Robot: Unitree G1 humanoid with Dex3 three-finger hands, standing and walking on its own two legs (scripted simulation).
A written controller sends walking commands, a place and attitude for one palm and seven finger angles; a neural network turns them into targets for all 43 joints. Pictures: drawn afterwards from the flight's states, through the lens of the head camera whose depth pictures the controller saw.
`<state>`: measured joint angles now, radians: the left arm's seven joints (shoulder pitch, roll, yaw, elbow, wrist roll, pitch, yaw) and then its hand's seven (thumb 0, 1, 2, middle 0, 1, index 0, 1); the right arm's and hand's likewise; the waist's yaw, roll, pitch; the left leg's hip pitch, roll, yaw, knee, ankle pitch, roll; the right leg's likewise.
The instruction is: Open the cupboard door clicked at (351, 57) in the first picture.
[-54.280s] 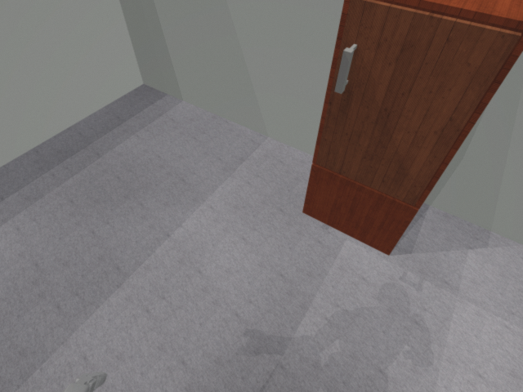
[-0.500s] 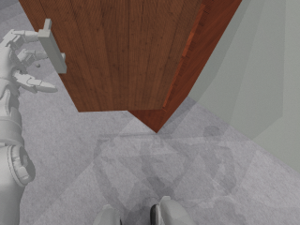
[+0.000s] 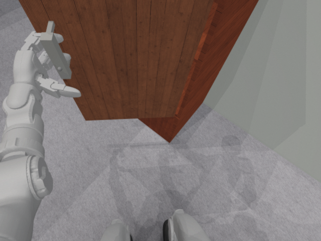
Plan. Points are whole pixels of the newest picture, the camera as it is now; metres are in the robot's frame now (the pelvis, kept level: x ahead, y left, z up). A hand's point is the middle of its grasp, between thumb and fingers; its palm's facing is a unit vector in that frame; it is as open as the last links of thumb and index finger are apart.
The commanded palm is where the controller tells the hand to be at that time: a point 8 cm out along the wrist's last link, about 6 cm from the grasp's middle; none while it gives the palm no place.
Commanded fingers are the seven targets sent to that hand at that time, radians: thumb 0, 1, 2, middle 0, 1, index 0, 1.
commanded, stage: slide the fingers in behind the handle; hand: left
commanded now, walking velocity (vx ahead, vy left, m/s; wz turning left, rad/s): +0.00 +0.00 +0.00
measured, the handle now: (59, 51) +0.56 +0.20 +0.08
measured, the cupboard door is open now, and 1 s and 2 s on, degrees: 44 44 51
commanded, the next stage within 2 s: close the thumb around the handle in 0.72 s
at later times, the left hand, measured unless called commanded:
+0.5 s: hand (66, 68) +0.50 +0.18 +0.08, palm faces +0.00 -1.00 -0.02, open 14.1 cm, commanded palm +0.48 +0.22 +0.08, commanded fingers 0.00 -0.50 0.30 -0.30 -1.20 -0.30 -1.20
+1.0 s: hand (62, 70) +0.50 +0.19 +0.08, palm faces -0.01 -1.00 +0.00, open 13.1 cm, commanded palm +0.48 +0.23 +0.08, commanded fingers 0.00 0.06 0.54 -0.34 -1.26 -0.34 -1.26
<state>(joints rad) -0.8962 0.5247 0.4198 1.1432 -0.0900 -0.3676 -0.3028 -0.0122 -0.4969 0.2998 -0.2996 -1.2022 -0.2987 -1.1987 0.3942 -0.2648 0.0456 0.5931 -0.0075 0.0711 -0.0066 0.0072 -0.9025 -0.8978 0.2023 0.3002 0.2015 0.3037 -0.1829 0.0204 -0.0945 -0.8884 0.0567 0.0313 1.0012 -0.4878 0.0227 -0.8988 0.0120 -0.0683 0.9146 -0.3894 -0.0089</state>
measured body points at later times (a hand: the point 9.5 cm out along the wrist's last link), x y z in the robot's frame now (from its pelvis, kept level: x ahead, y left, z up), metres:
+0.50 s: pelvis +0.00 -0.01 +0.00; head +0.12 +0.01 +0.43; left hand +0.50 +0.23 +0.09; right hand +0.01 -0.27 -0.11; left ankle -0.01 +0.10 -0.68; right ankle +0.02 -0.12 -0.68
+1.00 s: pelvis +0.00 +0.00 +0.00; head +0.13 +0.01 +0.43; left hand +0.50 +0.24 +0.08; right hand +0.01 -0.27 -0.11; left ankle -0.01 +0.10 -0.68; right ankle +0.02 -0.12 -0.68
